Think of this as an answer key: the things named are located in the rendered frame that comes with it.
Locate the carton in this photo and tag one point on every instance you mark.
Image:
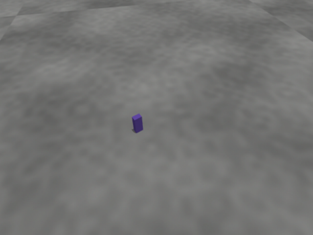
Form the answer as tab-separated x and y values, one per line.
137	123

